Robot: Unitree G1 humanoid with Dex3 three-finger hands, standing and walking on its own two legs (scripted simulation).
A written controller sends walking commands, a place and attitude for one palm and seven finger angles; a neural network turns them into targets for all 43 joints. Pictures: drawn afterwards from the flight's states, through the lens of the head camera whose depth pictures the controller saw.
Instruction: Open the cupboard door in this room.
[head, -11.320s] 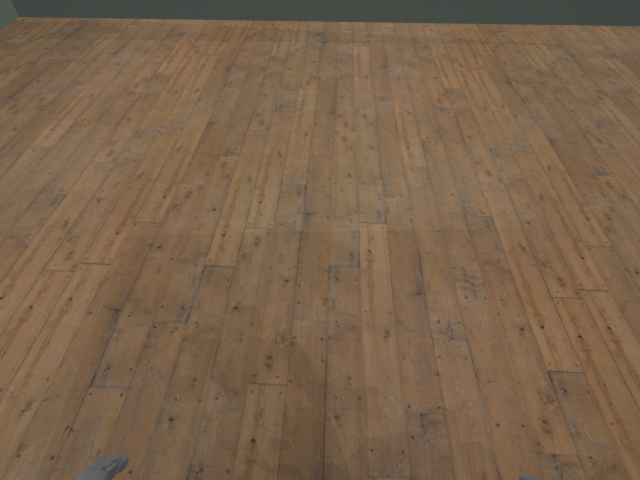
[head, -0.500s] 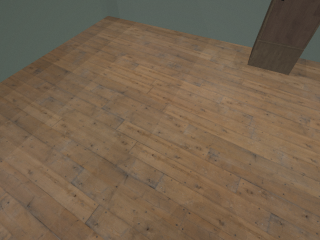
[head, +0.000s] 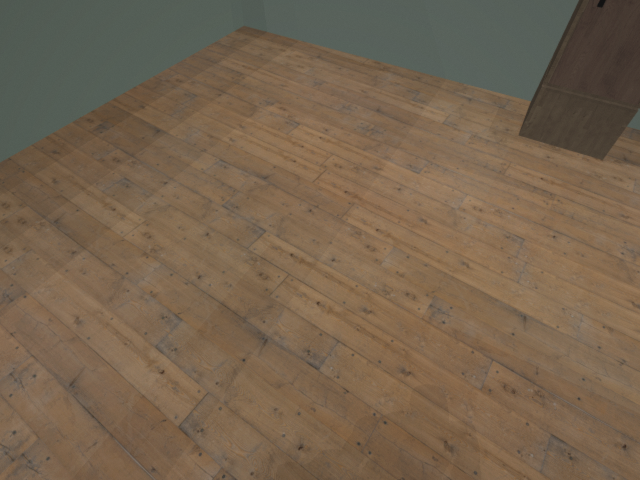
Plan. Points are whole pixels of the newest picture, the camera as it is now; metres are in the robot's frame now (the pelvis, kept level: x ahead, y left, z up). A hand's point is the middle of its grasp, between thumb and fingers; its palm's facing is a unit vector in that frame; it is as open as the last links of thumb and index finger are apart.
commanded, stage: stand and wait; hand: left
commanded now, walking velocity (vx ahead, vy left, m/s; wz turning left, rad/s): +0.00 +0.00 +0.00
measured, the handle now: out of the picture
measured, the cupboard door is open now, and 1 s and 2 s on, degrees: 0 0 0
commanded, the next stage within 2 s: turn or walk to find it in 0.30 s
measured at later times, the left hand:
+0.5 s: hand out of the picture +0.03 +0.26 -0.16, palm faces +0.04 -0.94 -0.33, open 7.4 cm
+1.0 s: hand out of the picture +0.00 +0.21 -0.18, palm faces +0.12 -0.96 -0.25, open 7.4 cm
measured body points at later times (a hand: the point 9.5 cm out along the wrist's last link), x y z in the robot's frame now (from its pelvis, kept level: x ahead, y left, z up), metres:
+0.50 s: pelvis -0.03 +0.01 +0.00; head -0.01 +0.01 +0.45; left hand +0.03 +0.31 -0.14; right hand +0.05 -0.29 -0.13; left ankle +0.00 +0.13 -0.74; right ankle -0.03 -0.11 -0.74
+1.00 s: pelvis -0.02 +0.00 -0.01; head +0.01 +0.01 +0.44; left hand +0.00 +0.26 -0.16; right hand +0.06 -0.24 -0.16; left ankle +0.00 +0.13 -0.74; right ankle -0.03 -0.11 -0.74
